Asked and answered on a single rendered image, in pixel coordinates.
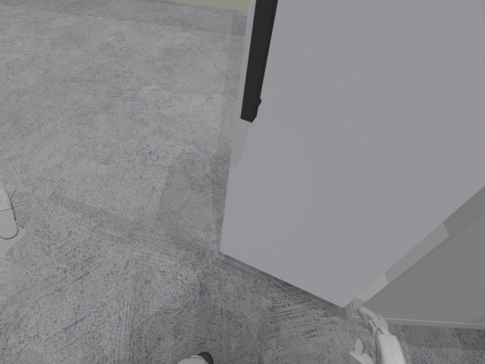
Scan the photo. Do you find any robot right hand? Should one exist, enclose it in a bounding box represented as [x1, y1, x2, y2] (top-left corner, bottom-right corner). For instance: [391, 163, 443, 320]
[349, 306, 407, 364]

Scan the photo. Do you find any fridge door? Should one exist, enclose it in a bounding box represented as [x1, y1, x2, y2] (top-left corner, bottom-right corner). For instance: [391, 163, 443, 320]
[220, 0, 485, 308]

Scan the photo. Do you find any handle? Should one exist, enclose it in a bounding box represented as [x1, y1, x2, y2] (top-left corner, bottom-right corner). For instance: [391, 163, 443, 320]
[240, 0, 278, 123]

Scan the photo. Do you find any robot left hand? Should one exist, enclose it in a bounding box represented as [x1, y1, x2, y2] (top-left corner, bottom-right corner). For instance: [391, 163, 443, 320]
[0, 181, 26, 258]

